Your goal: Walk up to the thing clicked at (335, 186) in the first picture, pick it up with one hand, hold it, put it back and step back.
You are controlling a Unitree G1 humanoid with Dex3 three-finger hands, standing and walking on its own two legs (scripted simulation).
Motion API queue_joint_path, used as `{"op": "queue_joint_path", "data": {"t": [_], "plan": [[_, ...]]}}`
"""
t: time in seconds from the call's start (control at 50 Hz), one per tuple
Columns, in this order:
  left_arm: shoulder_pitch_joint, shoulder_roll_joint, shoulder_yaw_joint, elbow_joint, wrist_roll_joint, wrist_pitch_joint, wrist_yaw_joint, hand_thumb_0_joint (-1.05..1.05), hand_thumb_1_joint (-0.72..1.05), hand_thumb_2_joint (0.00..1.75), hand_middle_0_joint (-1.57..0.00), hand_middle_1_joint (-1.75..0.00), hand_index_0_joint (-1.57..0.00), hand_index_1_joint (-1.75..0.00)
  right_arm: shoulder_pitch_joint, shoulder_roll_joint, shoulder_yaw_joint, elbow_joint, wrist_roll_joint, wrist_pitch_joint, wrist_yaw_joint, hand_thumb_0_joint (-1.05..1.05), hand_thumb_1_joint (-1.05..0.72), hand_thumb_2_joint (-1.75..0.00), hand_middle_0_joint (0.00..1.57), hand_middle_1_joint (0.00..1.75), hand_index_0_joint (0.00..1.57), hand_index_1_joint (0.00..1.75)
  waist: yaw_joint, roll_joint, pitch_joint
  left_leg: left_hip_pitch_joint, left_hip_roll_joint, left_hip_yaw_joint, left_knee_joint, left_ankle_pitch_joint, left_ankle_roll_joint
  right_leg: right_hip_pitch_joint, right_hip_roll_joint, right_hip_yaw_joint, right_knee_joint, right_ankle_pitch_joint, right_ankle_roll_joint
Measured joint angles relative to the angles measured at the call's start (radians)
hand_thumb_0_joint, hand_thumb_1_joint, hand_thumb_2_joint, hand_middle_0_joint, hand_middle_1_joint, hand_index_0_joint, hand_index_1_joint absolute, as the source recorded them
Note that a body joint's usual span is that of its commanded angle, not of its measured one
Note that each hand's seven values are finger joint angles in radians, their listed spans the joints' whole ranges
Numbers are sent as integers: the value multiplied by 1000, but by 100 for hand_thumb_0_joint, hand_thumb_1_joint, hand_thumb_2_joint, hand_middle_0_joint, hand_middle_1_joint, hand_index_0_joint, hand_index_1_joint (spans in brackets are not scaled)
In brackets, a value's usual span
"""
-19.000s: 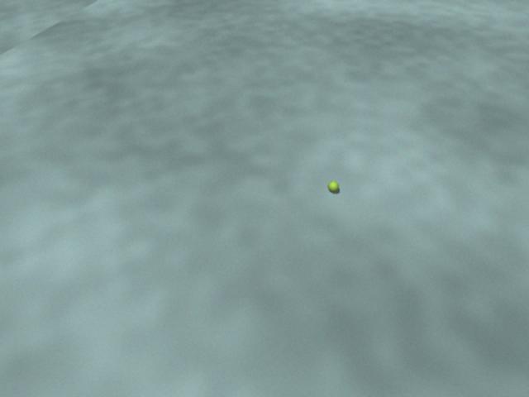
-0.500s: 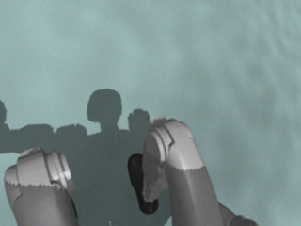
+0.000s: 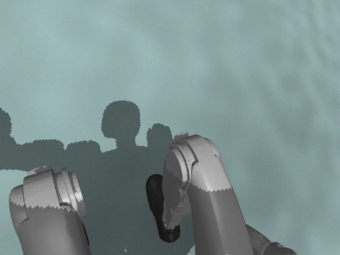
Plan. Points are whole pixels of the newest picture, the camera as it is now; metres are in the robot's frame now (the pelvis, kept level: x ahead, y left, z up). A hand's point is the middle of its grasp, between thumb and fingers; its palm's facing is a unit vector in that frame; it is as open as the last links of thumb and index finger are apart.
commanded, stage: settle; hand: left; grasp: from above
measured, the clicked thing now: out of the picture +0.41 +0.35 -0.27
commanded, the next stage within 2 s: lift in 0.86 s
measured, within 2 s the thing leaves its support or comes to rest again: leaves its support in 0.28 s
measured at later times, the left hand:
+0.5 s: hand out of the picture +0.37 +0.34 -0.19, palm faces -0.38 -0.15 -0.92, open 6.9 cm
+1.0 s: hand out of the picture +0.37 +0.33 -0.12, palm faces -0.43 -0.11 -0.90, open 6.2 cm
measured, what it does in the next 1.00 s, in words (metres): stands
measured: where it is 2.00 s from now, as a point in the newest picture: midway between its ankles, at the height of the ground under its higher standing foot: (126, 241)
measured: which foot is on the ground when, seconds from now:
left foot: down 0.00-1.00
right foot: down 0.00-1.00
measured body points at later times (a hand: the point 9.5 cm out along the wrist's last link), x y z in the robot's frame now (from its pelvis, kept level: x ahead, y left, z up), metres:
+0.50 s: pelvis +0.01 -0.01 +0.01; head +0.21 +0.10 +0.39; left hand +0.39 +0.34 -0.14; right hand +0.11 -0.27 -0.08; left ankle +0.06 +0.12 -0.26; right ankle +0.12 -0.13 -0.26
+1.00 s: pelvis +0.00 -0.01 +0.05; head +0.20 +0.07 +0.44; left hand +0.39 +0.33 -0.07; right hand +0.11 -0.28 -0.07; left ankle +0.06 +0.12 -0.26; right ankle +0.12 -0.13 -0.26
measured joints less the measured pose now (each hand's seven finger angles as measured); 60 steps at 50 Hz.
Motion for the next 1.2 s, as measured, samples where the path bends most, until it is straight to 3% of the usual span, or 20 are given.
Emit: {"op": "queue_joint_path", "data": {"t": [0.24, 0.32, 0.4, 0.46, 0.58, 0.72, 0.88, 1.0, 1.2], "plan": [[60, -34, 56, -45, 39, -27, -59, 0, 40, 29, -70, -48, -88, -48, 28, 18, -35, 21, 15, 34, -7, 0, -92, -90, 20, 30, 20, 30, 16, 18, -44, -3, -6, 10, -2, -1, -9, -10, -8, 9, 12, -9, -9], [115, -64, 80, -126, 55, -37, -61, 0, 38, 30, -72, -48, -91, -49, 40, 24, -71, 38, 30, 45, -8, 0, -92, -90, 20, 30, 20, 30, 31, 28, -74, -3, -5, 21, -4, -6, -11, -18, -9, 19, 20, -16, -12], [151, -105, 88, -201, 46, -20, -62, -1, 37, 30, -74, -47, -92, -49, 51, 30, -125, 51, 58, 61, -12, 0, -92, -90, 20, 30, 20, 30, 51, 51, -120, -11, -4, 39, -18, -5, -10, -32, -13, 33, 18, -20, -16], [142, -135, 62, -211, 31, 7, -76, -1, 37, 30, -74, -46, -93, -48, 56, 31, -160, 55, 81, 75, -18, 0, -91, -90, 20, 30, 20, 30, 66, 69, -161, -15, -3, 57, -42, 1, -8, -43, -16, 46, 7, -21, -20], [111, -176, 37, -202, 6, 51, -152, -2, 38, 27, -74, -45, -95, -47, 51, 23, -202, 49, 114, 96, -43, 0, -91, -90, 20, 30, 20, 30, 83, 103, -205, -6, -2, 91, -99, 21, -6, -47, -24, 71, -24, -14, -23], [98, -209, 9, -269, -10, 32, -256, -3, 39, 24, -75, -45, -98, -47, 63, 16, -227, 34, 148, 124, -85, 0, -92, -90, 20, 30, 20, 30, 107, 114, -203, 23, -3, 113, -152, 41, -11, -31, -31, 87, -56, -3, -33], [96, -232, -2, -323, 10, -1, -274, -4, 40, 23, -76, -42, -101, -46, 78, 28, -233, 37, 164, 159, -130, 0, -92, -90, 20, 30, 20, 30, 125, 119, -216, 44, -5, 123, -191, 49, -15, -16, -35, 93, -84, -1, -39], [87, -237, -17, -330, 14, 14, -271, -4, 39, 24, -77, -40, -104, -45, 84, 45, -234, 42, 170, 171, -153, 0, -92, -90, 20, 30, 20, 30, 131, 122, -226, 59, -5, 130, -216, 54, -12, -1, -37, 97, -106, 0, -38], [155, -271, -35, -456, -57, 69, -352, -4, 36, 30, -78, -38, -105, -45, 114, 60, -251, 26, 207, 193, -177, 0, -93, -90, 20, 30, 20, 30, 151, 143, -255, 105, -9, 141, -281, 60, -5, 52, -44, 100, -170, -1, -35]]}}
